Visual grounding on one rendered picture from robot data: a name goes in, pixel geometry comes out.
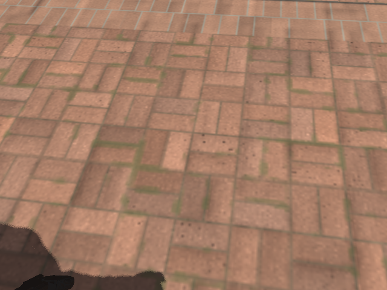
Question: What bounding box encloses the left robot hand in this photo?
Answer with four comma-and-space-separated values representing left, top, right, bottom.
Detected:
15, 274, 74, 290

